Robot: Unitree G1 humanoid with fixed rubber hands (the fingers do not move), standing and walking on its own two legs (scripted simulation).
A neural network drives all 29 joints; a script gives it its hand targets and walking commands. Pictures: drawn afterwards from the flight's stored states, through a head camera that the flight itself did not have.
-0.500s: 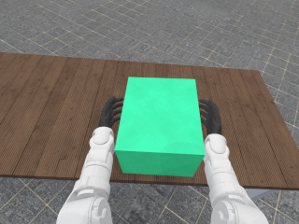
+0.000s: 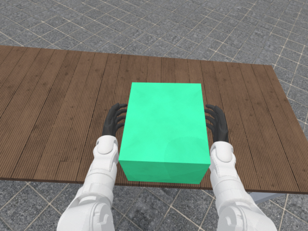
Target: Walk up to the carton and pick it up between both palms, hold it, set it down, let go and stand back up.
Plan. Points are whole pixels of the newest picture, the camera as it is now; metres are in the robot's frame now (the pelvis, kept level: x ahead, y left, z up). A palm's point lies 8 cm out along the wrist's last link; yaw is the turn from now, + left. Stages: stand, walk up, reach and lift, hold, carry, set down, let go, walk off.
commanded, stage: set down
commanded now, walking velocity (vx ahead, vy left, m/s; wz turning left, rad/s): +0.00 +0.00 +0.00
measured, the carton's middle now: (164, 131) +0.39 -0.02 -0.02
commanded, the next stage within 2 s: none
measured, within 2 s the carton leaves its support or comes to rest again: rests again in 1.02 s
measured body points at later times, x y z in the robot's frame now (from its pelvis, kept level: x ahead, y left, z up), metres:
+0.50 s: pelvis +0.00 +0.00 +0.00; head +0.08 +0.02 +0.44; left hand +0.38 +0.13 -0.01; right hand +0.37 -0.17 +0.01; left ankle +0.00 +0.14 -0.75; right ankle -0.03 -0.12 -0.75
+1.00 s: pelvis -0.01 +0.01 +0.00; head +0.07 +0.03 +0.44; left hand +0.40 +0.14 +0.00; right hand +0.37 -0.17 +0.00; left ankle +0.00 +0.14 -0.75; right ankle -0.03 -0.11 -0.75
